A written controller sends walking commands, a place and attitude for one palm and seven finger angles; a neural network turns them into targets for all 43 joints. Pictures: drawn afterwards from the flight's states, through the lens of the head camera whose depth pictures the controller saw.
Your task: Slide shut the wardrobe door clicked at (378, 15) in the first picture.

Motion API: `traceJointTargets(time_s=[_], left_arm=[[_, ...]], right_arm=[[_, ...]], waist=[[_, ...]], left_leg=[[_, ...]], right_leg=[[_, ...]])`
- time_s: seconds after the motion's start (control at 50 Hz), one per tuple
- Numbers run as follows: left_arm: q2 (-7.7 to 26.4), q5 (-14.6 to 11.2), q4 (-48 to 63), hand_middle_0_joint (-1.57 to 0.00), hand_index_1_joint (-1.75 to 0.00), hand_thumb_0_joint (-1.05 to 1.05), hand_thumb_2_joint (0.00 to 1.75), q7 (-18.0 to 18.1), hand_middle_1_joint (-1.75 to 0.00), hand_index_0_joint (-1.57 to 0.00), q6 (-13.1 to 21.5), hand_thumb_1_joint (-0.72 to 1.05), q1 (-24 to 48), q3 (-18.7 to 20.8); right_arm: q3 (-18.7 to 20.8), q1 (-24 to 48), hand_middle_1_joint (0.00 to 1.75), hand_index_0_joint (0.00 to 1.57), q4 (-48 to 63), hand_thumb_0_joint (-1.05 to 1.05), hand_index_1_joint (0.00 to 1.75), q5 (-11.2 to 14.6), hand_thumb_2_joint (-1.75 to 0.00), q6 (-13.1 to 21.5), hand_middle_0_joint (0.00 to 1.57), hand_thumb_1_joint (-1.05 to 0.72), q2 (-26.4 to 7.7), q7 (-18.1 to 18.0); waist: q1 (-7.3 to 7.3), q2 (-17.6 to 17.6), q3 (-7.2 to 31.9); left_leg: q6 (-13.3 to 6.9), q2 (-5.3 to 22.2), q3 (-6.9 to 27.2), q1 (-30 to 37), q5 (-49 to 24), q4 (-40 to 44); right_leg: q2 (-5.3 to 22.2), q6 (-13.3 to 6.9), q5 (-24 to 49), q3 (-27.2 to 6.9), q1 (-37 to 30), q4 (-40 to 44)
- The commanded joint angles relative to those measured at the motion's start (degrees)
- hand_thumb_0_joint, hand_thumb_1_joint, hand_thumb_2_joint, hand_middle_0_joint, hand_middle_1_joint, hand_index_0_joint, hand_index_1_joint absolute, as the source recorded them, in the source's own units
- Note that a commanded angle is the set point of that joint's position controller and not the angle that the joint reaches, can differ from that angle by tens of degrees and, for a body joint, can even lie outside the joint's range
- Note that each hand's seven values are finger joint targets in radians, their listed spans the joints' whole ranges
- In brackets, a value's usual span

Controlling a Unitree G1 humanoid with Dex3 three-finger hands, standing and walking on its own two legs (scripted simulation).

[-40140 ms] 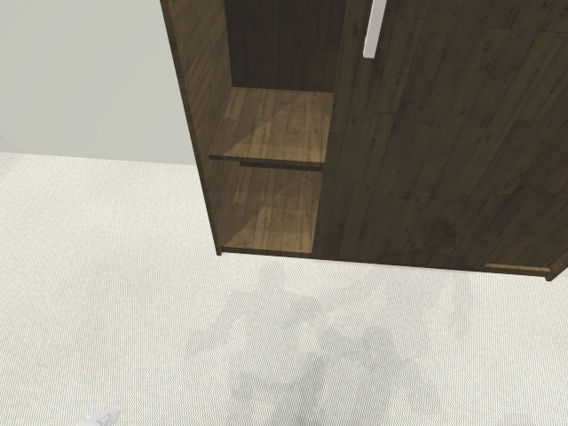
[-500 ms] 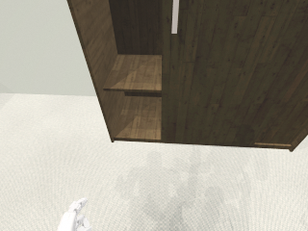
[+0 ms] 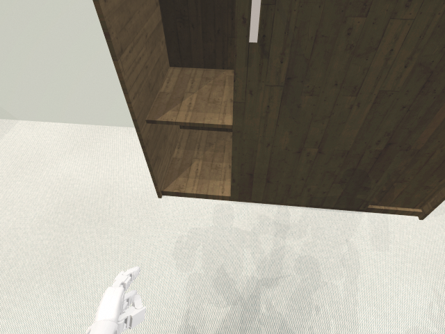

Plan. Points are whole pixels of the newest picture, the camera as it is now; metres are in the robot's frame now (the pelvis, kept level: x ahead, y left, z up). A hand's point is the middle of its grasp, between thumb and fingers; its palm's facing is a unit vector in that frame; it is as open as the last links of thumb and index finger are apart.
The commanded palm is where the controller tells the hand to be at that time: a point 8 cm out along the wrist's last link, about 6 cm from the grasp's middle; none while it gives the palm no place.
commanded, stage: let the arm hang, fingers relaxed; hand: right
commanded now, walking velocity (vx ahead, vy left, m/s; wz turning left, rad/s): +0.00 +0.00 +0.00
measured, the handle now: out of the picture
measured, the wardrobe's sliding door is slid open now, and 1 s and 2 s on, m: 0.38 0.38 0.38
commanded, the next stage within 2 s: look to check the result in 1.18 s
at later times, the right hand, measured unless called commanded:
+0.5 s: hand out of the picture -0.04 -0.19 -0.18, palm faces -0.01 +0.98 -0.18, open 7.0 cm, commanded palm none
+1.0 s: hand out of the picture -0.03 -0.18 -0.17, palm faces -0.01 +0.98 -0.18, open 7.3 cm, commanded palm none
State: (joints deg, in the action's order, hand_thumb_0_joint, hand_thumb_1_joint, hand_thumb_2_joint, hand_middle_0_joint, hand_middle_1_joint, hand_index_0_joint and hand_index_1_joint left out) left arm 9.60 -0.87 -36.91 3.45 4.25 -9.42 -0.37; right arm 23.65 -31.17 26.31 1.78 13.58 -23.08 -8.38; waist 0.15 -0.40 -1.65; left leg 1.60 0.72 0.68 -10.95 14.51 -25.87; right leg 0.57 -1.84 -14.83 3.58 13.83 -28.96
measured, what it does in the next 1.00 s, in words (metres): stands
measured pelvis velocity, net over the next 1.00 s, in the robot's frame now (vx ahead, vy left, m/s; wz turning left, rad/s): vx -0.03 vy -0.02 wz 0.02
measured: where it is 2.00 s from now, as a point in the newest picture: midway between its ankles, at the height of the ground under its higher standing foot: outside the picture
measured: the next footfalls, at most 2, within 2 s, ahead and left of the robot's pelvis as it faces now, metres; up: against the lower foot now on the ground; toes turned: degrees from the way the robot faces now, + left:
none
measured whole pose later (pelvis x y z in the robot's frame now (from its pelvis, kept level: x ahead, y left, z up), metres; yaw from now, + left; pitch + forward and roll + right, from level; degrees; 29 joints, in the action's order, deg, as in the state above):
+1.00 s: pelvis -0.03 -0.02 +0.00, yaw +1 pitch -3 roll +0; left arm 6.7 0.7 -63.3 1.4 -0.2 -18.1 0.8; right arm -0.7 -16.5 -64.2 -1.4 -0.1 -6.9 -2.3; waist -1.1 1.3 -1.7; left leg 2.4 2.4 2.4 -10.7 10.7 -23.8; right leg -1.2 -3.6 -10.0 5.4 12.1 -24.4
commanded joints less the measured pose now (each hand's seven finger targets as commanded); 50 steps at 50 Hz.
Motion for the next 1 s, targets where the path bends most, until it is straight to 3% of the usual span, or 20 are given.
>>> traceJointTargets(time_s=[0.0, 0.04, 0.06, 0.08, 0.1, 0.12, 0.14, 0.18, 0.2, 0.26, 0.28, 0.34, 0.36, 0.38, 0.42, 0.44, 0.46, 0.52, 0.68, 0.98], left_arm=[[7.58, 0.28, 7.98, -0.20, -0.30, 0.00, 0.90, 0.89, -0.30, -0.20, 2.47, 0.90, 3.94, 2.57], [7.71, 0.25, 8.37, -0.20, -0.30, 0.00, 0.90, 1.19, -0.30, -0.20, 2.51, 0.90, 4.24, 2.63], [19.36, 0.19, -2.92, -0.20, -0.30, 0.00, 0.90, -3.95, -0.30, -0.20, 5.60, 0.90, 4.84, 5.12], [14.70, 0.09, -3.33, -0.20, -0.30, 0.00, 0.90, -4.34, -0.30, -0.20, 2.12, 0.90, 0.20, 5.17], [13.12, 0.47, -3.43, -0.20, -0.30, 0.00, 0.90, -4.18, -0.30, -0.20, 0.70, 0.90, -0.40, 4.16], [12.80, 0.97, -2.93, -0.20, -0.30, 0.00, 0.90, -4.13, -0.30, -0.20, -0.22, 0.90, -0.26, 3.58], [12.72, 1.45, -2.85, -0.20, -0.30, 0.00, 0.90, -4.07, -0.30, -0.20, -0.84, 0.90, -0.54, 3.28], [13.57, 1.92, -3.87, -0.20, -0.30, 0.00, 0.90, -3.90, -0.30, -0.20, -1.67, 0.90, -0.23, 3.12], [14.02, 2.05, -4.64, -0.20, -0.30, 0.00, 0.90, -3.78, -0.30, -0.20, -2.16, 0.90, -0.31, 3.03], [12.63, 2.36, -8.22, -0.20, -0.30, 0.00, 0.90, -3.67, -0.30, -0.20, -3.21, 0.90, -0.44, 1.92], [12.08, 2.29, -9.47, -0.20, -0.30, 0.00, 0.90, -3.56, -0.30, -0.20, -3.40, 0.90, -0.87, 1.56], [10.92, 1.90, -13.09, -0.20, -0.30, 0.00, 0.90, -3.07, -0.30, -0.20, -3.68, 0.90, -3.07, 1.36], [9.85, 2.17, -14.36, -0.20, -0.30, 0.00, 0.90, -2.74, -0.30, -0.20, -3.75, 0.90, -3.96, 1.43], [9.50, 2.15, -15.31, -0.20, -0.30, 0.00, 0.90, -2.62, -0.30, -0.20, -3.86, 0.90, -4.84, 1.51], [8.86, 1.99, -17.21, -0.20, -0.30, 0.00, 0.90, -2.40, -0.30, -0.20, -3.93, 0.90, -6.70, 1.62], [8.75, 1.78, -17.69, -0.20, -0.30, 0.00, 0.90, -2.30, -0.30, -0.20, -4.12, 0.90, -7.75, 1.80], [8.51, 1.77, -18.61, -0.20, -0.30, 0.00, 0.90, -2.20, -0.30, -0.20, -4.14, 0.90, -8.55, 1.80], [7.81, 1.73, -21.07, -0.20, -0.30, 0.00, 0.90, -1.94, -0.30, -0.20, -4.13, 0.90, -11.01, 1.88], [5.36, 1.60, -24.61, -0.20, -0.30, 0.00, 0.90, -1.69, -0.30, -0.20, -4.26, 0.90, -14.05, 1.88], [3.41, 1.86, -25.41, -0.20, -0.30, 0.00, 0.90, -1.75, -0.30, -0.20, -4.09, 0.90, -13.68, 2.30]], right_arm=[[7.24, 2.95, 0.30, 0.20, 11.52, 0.00, 0.30, 0.28, -0.90, 3.50, 0.20, -0.90, -9.86, -1.53], [7.56, 3.34, 0.30, 0.20, 11.71, 0.00, 0.30, 0.32, -0.90, 3.42, 0.20, -0.90, -10.43, -1.59], [-17.18, 4.26, 0.30, 0.20, -32.92, 0.00, 0.30, -4.45, -0.90, -6.21, 0.20, -0.90, -0.65, 7.43], [-15.82, 3.57, 0.30, 0.20, -35.05, 0.00, 0.30, -4.03, -0.90, -10.89, 0.20, -0.90, 1.15, 8.13], [-17.25, 5.33, 0.30, 0.20, -37.09, 0.00, 0.30, -3.76, -0.90, -11.97, 0.20, -0.90, 2.78, 8.15], [-17.72, 7.56, 0.30, 0.20, -39.59, 0.00, 0.30, -3.86, -0.90, -12.43, 0.20, -0.90, 2.23, 8.31], [-18.23, 9.69, 0.30, 0.20, -42.49, 0.00, 0.30, -3.95, -0.90, -12.77, 0.20, -0.90, 1.47, 8.32], [-19.00, 13.04, 0.30, 0.20, -49.47, 0.00, 0.30, -3.71, -0.90, -13.01, 0.20, -0.90, 0.06, 8.15], [-19.46, 14.85, 0.30, 0.20, -53.04, 0.00, 0.30, -3.61, -0.90, -13.22, 0.20, -0.90, -0.35, 7.98], [-21.08, 16.27, 0.30, 0.20, -63.88, 0.00, 0.30, -3.19, -0.90, -13.84, 0.20, -0.90, 0.31, 7.52], [-21.52, 16.18, 0.30, 0.20, -67.09, 0.00, 0.30, -3.03, -0.90, -13.82, 0.20, -0.90, 0.51, 7.48], [-22.18, 14.76, 0.30, 0.20, -74.81, 0.00, 0.30, -2.90, -0.90, -13.44, 0.20, -0.90, 1.34, 7.41], [-21.62, 13.86, 0.30, 0.20, -76.84, 0.00, 0.30, -2.94, -0.90, -13.38, 0.20, -0.90, 3.59, 7.26], [-21.77, 13.45, 0.30, 0.20, -78.63, 0.00, 0.30, -2.85, -0.90, -13.46, 0.20, -0.90, 3.64, 7.22], [-22.17, 12.28, 0.30, 0.20, -81.51, 0.00, 0.30, -2.75, -0.90, -13.35, 0.20, -0.90, 4.26, 7.23], [-22.48, 11.80, 0.30, 0.20, -82.68, 0.00, 0.30, -2.77, -0.90, -13.27, 0.20, -0.90, 4.45, 7.14], [-22.75, 11.68, 0.30, 0.20, -83.80, 0.00, 0.30, -2.72, -0.90, -13.28, 0.20, -0.90, 5.18, 7.12], [-23.15, 10.67, 0.30, 0.20, -86.44, 0.00, 0.30, -2.61, -0.90, -13.36, 0.20, -0.90, 6.15, 6.91], [-23.50, 8.75, 0.30, 0.20, -90.27, 0.00, 0.30, -2.69, -0.90, -13.34, 0.20, -0.90, 8.06, 6.19], [-22.76, 9.86, 0.30, 0.20, -89.89, 0.00, 0.30, -2.92, -0.90, -13.12, 0.20, -0.90, 10.12, 5.86]], waist=[[-0.33, 5.08, 8.21], [-0.26, 5.22, 8.42], [-2.95, 4.04, 3.56], [-1.97, 2.55, 9.16], [-1.50, 0.21, 9.41], [-1.26, -1.78, 7.43], [-1.35, -6.33, 5.93], [-1.27, -10.85, 4.13], [-1.48, -10.43, 3.19], [-0.87, 0.39, 1.45], [-0.79, 2.54, 0.72], [-0.83, 4.73, 0.33], [-0.81, 6.60, 1.01], [-0.82, 9.09, 0.39], [-0.72, 8.15, 0.12], [-0.86, 4.60, 0.14], [-1.08, 3.68, -0.29], [-1.14, 4.32, -1.21], [-1.06, 0.40, -3.90], [-1.18, 0.66, -6.73]], left_leg=[[-2.92, 2.83, 3.68, 2.82, -14.03, 1.56], [-2.82, 2.84, 3.35, 3.07, -14.43, 1.57], [-2.84, 6.36, 0.38, -4.22, -26.81, -7.23], [-2.75, 5.91, 2.58, -3.69, -19.24, -4.91], [-2.88, 5.59, 2.37, -5.54, -10.34, -4.22], [-2.86, 5.52, 2.07, -6.01, -5.56, -3.31], [-3.01, 5.09, 2.06, -5.55, -5.14, -3.07], [-3.62, 5.83, 4.33, -4.95, -6.29, -0.80], [-3.91, 5.88, 5.05, -5.23, -6.33, -0.02], [-3.13, 4.40, 4.92, -3.31, -2.64, 1.56], [-3.10, 4.08, 4.89, -2.76, -0.66, 2.64], [-3.47, 3.50, 5.13, -2.14, 0.63, 5.01], [-3.66, 3.50, 4.97, -1.69, 1.82, 6.03], [-3.78, 3.44, 4.61, -1.70, 2.31, 6.29], [-3.91, 3.29, 4.17, -1.44, 1.46, 6.72], [-3.80, 3.13, 4.04, -1.52, 1.74, 7.34], [-3.78, 3.36, 4.03, -2.12, 1.94, 7.68], [-3.58, 3.04, 3.12, -2.73, 1.25, 7.17], [-3.34, 3.05, 3.17, -3.39, 1.40, 7.17], [-3.06, 2.44, 3.92, -6.08, 3.17, 7.11]], right_leg=[[5.49, -0.49, 11.62, -6.53, -2.69, 6.24], [5.67, -0.49, 13.06, -6.79, -3.11, 6.41], [4.88, -0.63, 25.85, -5.24, 1.22, -3.87], [5.55, 0.29, 22.14, -4.41, -1.17, -2.83], [5.90, -0.31, 14.65, -5.61, 0.12, -2.80], [5.56, -1.07, 9.12, -6.96, 2.72, -1.45], [5.28, -1.42, 8.83, -7.92, 3.73, -0.54], [4.20, -1.47, 9.20, -7.98, 3.54, -0.34], [3.97, -1.40, 9.54, -8.07, 2.45, 0.65], [4.21, -1.23, 7.00, -8.36, 1.66, 5.69], [4.16, -1.06, 4.07, -8.27, 2.08, 7.12], [3.97, -0.81, 0.29, -7.98, 0.70, 8.63], [4.10, -0.82, -2.17, -7.76, 0.36, 9.40], [3.91, -0.82, -4.26, -7.98, 0.54, 10.24], [4.28, -0.96, -5.11, -8.10, 0.28, 11.15], [4.46, -1.01, -5.05, -8.33, -0.24, 10.78], [4.57, -1.06, -4.98, -8.28, -0.68, 10.96], [5.38, -1.29, -5.44, -9.02, -1.45, 12.65], [5.58, -1.53, -5.64, -8.78, -0.73, 13.26], [4.94, -1.30, -7.41, -8.36, 0.53, 13.82]])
